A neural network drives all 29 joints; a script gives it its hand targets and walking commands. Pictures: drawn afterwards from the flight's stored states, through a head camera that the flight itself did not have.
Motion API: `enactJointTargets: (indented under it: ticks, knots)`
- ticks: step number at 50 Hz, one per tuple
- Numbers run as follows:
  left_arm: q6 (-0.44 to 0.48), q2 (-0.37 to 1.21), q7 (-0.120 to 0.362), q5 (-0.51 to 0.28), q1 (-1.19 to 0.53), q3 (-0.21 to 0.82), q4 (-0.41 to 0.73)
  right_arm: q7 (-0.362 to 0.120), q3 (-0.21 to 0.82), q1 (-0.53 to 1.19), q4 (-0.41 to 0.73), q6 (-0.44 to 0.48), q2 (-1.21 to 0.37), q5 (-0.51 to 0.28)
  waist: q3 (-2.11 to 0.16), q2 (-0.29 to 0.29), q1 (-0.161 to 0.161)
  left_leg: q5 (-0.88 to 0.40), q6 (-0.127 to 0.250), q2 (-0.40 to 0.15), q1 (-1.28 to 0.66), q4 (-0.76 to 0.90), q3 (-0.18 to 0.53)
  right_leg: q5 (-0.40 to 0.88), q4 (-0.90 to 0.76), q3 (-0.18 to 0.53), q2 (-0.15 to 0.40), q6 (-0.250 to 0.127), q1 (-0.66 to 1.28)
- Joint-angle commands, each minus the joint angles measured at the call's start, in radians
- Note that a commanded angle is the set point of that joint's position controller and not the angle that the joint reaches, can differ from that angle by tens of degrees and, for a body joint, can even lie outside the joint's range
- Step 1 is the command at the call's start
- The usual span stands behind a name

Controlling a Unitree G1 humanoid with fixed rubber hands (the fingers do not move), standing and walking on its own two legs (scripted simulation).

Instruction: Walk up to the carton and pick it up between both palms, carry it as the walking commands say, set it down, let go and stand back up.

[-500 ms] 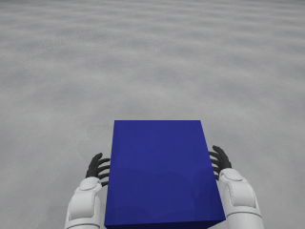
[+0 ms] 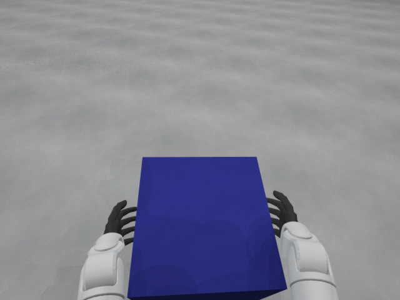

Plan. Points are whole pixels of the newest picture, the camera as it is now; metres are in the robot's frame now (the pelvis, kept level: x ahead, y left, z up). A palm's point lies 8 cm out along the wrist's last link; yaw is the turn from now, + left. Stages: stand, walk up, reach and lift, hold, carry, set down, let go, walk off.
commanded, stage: set down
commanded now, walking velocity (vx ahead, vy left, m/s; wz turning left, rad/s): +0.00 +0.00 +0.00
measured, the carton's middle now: (200, 232) +0.31 +0.01 -0.05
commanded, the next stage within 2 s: none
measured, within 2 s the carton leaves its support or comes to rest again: neither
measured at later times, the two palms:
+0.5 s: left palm (120, 255) +0.27 +0.19 -0.06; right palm (272, 238) +0.30 -0.15 -0.05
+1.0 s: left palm (125, 257) +0.30 +0.21 -0.15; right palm (258, 242) +0.33 -0.14 -0.14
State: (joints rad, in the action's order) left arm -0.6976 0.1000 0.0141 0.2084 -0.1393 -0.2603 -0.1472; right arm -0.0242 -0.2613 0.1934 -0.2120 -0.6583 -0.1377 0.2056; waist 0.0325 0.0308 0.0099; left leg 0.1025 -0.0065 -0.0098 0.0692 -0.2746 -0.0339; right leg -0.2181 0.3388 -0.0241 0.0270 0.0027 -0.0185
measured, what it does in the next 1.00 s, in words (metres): lowers itself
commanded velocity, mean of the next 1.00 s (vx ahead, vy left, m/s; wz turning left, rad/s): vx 0.00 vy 0.00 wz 0.00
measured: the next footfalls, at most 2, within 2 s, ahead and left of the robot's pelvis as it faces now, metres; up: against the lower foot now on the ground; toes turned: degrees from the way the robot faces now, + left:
none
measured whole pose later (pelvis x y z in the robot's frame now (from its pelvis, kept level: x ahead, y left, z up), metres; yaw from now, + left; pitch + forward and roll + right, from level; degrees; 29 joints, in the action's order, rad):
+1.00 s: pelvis -0.06 +0.01 -0.08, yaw +0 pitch +27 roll -1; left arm -0.37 0.07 0.04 0.23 -0.51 -0.45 -0.39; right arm -0.07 -0.48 0.60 -0.47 -0.30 -0.14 0.26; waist -0.05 0.03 0.01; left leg 0.22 0.01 -0.02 1.13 -0.88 -0.01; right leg -0.34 0.94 -0.02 0.03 0.00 -1.07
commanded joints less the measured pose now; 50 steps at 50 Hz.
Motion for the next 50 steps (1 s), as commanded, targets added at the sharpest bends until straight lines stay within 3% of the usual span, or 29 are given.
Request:
enactJointTargets:
  ticks: [1, 2, 4, 5, 6, 8, 9, 12, 15, 16, 17, 18, 19, 20, 26, 28, 29, 31, 32, 33, 34, 39, 40, 43, 44, 45, 47, 48, 50]
  knots:
    - [0.07, 0.789, 0.304, -0.167, -0.633, 0.539, -0.073, -0.276, 0.412, 0.497, -0.121, 0.056, -0.753, -0.099, -0.178, -0.024, -0.037, 0.014, 0.017, 0.08, -0.205, -0.044, 0.091, -0.022, -0.075, 0.078, -0.105, -0.046, -0.207]
    - [0.084, 0.799, 0.295, -0.17, -0.631, 0.537, -0.046, -0.289, 0.445, 0.489, -0.157, 0.058, -0.779, -0.126, -0.15, -0.041, 0.009, 0.058, 0.02, 0.064, -0.158, -0.03, 0.102, -0.068, -0.06, 0.086, -0.111, -0.053, -0.203]
    - [0.103, 0.81, 0.293, -0.173, -0.685, 0.529, -0.103, -0.29, 0.387, 0.496, -0.192, 0.084, -0.761, -0.085, -0.119, 0.008, -0.037, 0.124, 0.018, 0.072, -0.125, -0.038, 0.094, -0.081, -0.044, 0.075, -0.105, -0.054, -0.212]
    - [0.145, 0.791, 0.297, -0.175, -0.787, 0.543, -0.008, -0.308, 0.416, 0.561, -0.16, 0.124, -0.777, -0.115, -0.189, -0.046, 0.026, 0.053, 0.012, 0.077, -0.097, -0.065, 0.078, -0.03, -0.028, 0.088, -0.106, -0.063, -0.182]
    - [0.151, 0.809, 0.299, -0.172, -0.759, 0.55, -0.029, -0.311, 0.393, 0.581, -0.153, 0.139, -0.77, -0.113, -0.238, -0.075, -0.013, 0.074, 0.011, 0.061, -0.162, -0.085, 0.103, -0.053, -0.006, 0.087, -0.106, -0.073, -0.23]
    - [0.167, 0.79, 0.299, -0.163, -0.804, 0.537, -0.077, -0.307, 0.362, 0.547, -0.233, 0.155, -0.774, -0.086, -0.194, -0.1, -0.013, 0.03, 0.004, 0.07, -0.127, -0.101, 0.087, -0.025, -0.006, 0.087, -0.099, -0.076, -0.26]
    - [0.201, 0.803, 0.293, -0.191, -0.804, 0.557, -0.027, -0.307, 0.413, 0.578, -0.211, 0.167, -0.799, -0.094, -0.247, 0.005, 0.007, -0.013, 0.018, 0.072, -0.121, -0.113, 0.095, 0.013, 0.005, 0.091, -0.106, -0.058, -0.214]
    - [0.222, 0.79, 0.3, -0.17, -0.788, 0.541, -0.087, -0.291, 0.367, 0.504, -0.253, 0.195, -0.785, -0.059, -0.304, -0.051, -0.035, -0.11, 0.014, 0.069, -0.072, -0.152, 0.091, 0.116, 0.046, 0.083, -0.107, -0.049, -0.259]
    - [0.247, 0.745, 0.297, -0.12, -0.712, 0.469, -0.166, -0.287, 0.352, 0.514, -0.267, 0.218, -0.773, -0.033, -0.314, 0.007, -0.001, -0.096, 0.031, 0.066, -0.01, -0.178, 0.099, 0.084, 0.081, 0.088, -0.116, -0.038, -0.296]
    - [0.263, 0.768, 0.29, -0.105, -0.687, 0.469, -0.169, -0.29, 0.375, 0.543, -0.219, 0.247, -0.771, -0.042, -0.343, -0.058, 0.026, -0.111, 0.026, 0.083, -0.016, -0.191, 0.09, 0.083, 0.088, 0.1, -0.104, -0.046, -0.324]
    - [0.274, 0.746, 0.283, -0.112, -0.703, 0.434, -0.164, -0.298, 0.379, 0.545, -0.266, 0.24, -0.794, -0.039, -0.362, 0.042, 0.041, -0.101, 0.04, 0.076, 0.002, -0.207, 0.083, 0.087, 0.109, 0.079, -0.129, -0.031, -0.323]
    - [0.279, 0.767, 0.289, -0.1, -0.721, 0.448, -0.153, -0.295, 0.341, 0.514, -0.275, 0.257, -0.754, -0.029, -0.363, -0.073, -0.003, -0.152, 0.022, 0.084, -0.001, -0.224, 0.096, 0.117, 0.118, 0.079, -0.121, -0.042, -0.395]
    - [0.291, 0.811, 0.281, -0.107, -0.695, 0.493, -0.178, -0.294, 0.351, 0.517, -0.252, 0.277, -0.777, -0.03, -0.369, -0.065, -0.021, -0.219, 0.021, 0.079, -0.023, -0.246, 0.106, 0.159, 0.138, 0.083, -0.117, -0.043, -0.412]
    - [0.307, 0.767, 0.284, -0.119, -0.744, 0.478, -0.11, -0.296, 0.365, 0.496, -0.285, 0.271, -0.792, -0.029, -0.413, -0.008, 0.007, -0.212, 0.026, 0.076, 0.032, -0.254, 0.099, 0.162, 0.144, 0.081, -0.143, -0.031, -0.387]
    - [0.378, 0.748, 0.272, -0.099, -0.79, 0.454, -0.137, -0.284, 0.371, 0.547, -0.299, 0.343, -0.77, -0.024, -0.556, -0.069, 0.034, -0.234, 0.016, 0.092, 0.147, -0.34, 0.084, 0.192, 0.245, 0.078, -0.138, -0.03, -0.513]
    - [0.371, 0.776, 0.281, -0.089, -0.777, 0.445, -0.209, -0.285, 0.341, 0.575, -0.31, 0.349, -0.75, -0.003, -0.541, -0.049, -0.018, -0.197, 0.021, 0.089, 0.137, -0.357, 0.102, 0.147, 0.245, 0.059, -0.139, -0.027, -0.591]
    - [0.393, 0.772, 0.279, -0.108, -0.785, 0.459, -0.197, -0.289, 0.358, 0.585, -0.293, 0.368, -0.745, -0.01, -0.563, -0.003, -0.012, -0.199, 0.02, 0.083, 0.174, -0.388, 0.102, 0.14, 0.277, 0.064, -0.139, -0.031, -0.628]
    - [0.408, 0.773, 0.296, -0.081, -0.804, 0.444, -0.194, -0.278, 0.388, 0.652, -0.236, 0.388, -0.803, -0.021, -0.682, -0.036, 0.006, -0.211, 0.035, 0.107, 0.232, -0.417, 0.08, 0.188, 0.301, 0.076, -0.137, -0.018, -0.574]
    - [0.419, 0.746, 0.292, -0.096, -0.853, 0.49, -0.159, -0.276, 0.357, 0.61, -0.29, 0.391, -0.774, 0.002, -0.645, -0.059, -0.035, -0.237, 0.015, 0.097, 0.257, -0.42, 0.086, 0.22, 0.304, 0.068, -0.135, -0.026, -0.624]
    - [0.413, 0.801, 0.288, -0.118, -0.871, 0.516, -0.147, -0.284, 0.369, 0.558, -0.346, 0.379, -0.81, -0.01, -0.683, -0.079, -0.012, -0.289, 0.006, 0.098, 0.207, -0.44, 0.089, 0.215, 0.324, 0.056, -0.14, -0.024, -0.662]
    - [0.417, 0.755, 0.284, -0.099, -0.857, 0.468, -0.179, -0.291, 0.37, 0.665, -0.301, 0.386, -0.808, -0.025, -0.703, -0.028, 0.028, -0.248, 0.018, 0.094, 0.256, -0.451, 0.095, 0.167, 0.349, 0.069, -0.149, -0.021, -0.697]
    - [0.406, 0.789, 0.322, -0.075, -0.939, 0.439, -0.243, -0.304, 0.372, 0.798, -0.264, 0.387, -0.782, -0.028, -0.746, -0.034, -0.005, -0.069, 0.035, 0.097, 0.411, -0.515, 0.079, 0.053, 0.405, 0.059, -0.134, -0.02, -0.791]
    - [0.4, 0.786, 0.318, -0.093, -1.027, 0.437, -0.24, -0.309, 0.309, 0.781, -0.368, 0.368, -0.794, 0.004, -0.688, -0.017, -0.034, -0.027, 0.032, 0.098, 0.469, -0.51, 0.084, 0.031, 0.438, 0.042, -0.139, -0.025, -0.839]
    - [0.36, 0.787, 0.317, -0.062, -1.026, 0.411, -0.268, -0.333, 0.306, 0.829, -0.388, 0.348, -0.785, -0.011, -0.761, -0.09, -0.002, 0.112, 0.022, 0.108, 0.441, -0.544, 0.078, -0.108, 0.477, 0.043, -0.137, -0.04, -0.915]
    - [0.359, 0.768, 0.324, -0.077, -1.089, 0.417, -0.254, -0.331, 0.311, 0.918, -0.327, 0.352, -0.758, -0.03, -0.759, -0.052, -0.012, 0.148, 0.027, 0.098, 0.454, -0.57, 0.09, -0.125, 0.49, 0.048, -0.134, -0.042, -0.972]
    - [0.357, 0.832, 0.325, -0.093, -1.053, 0.459, -0.251, -0.342, 0.34, 0.895, -0.324, 0.349, -0.782, -0.035, -0.889, -0.054, -0.005, 0.041, 0.016, 0.101, 0.401, -0.594, 0.081, -0.058, 0.517, 0.029, -0.15, -0.044, -0.947]
    - [0.359, 0.818, 0.332, -0.139, -1.112, 0.517, -0.204, -0.331, 0.321, 0.816, -0.356, 0.336, -0.804, -0.023, -0.927, -0.03, -0.074, -0.116, 0.016, 0.101, 0.421, -0.627, 0.082, 0.062, 0.526, 0.017, -0.16, -0.032, -0.936]
    - [0.346, 0.843, 0.327, -0.116, -1.105, 0.491, -0.235, -0.334, 0.286, 0.812, -0.406, 0.329, -0.774, 0.009, -0.807, -0.099, -0.063, -0.041, 0.001, 0.104, 0.478, -0.607, 0.085, -0.001, 0.524, 0.036, -0.156, -0.042, -0.984]
    - [0.333, 0.84, 0.334, -0.088, -1.079, 0.44, -0.285, -0.341, 0.302, 0.926, -0.356, 0.329, -0.789, -0.028, -0.842, -0.105, -0.014, 0.056, 0.006, 0.114, 0.578, -0.627, 0.053, -0.066, 0.552, 0.037, -0.159, -0.045, -1.0]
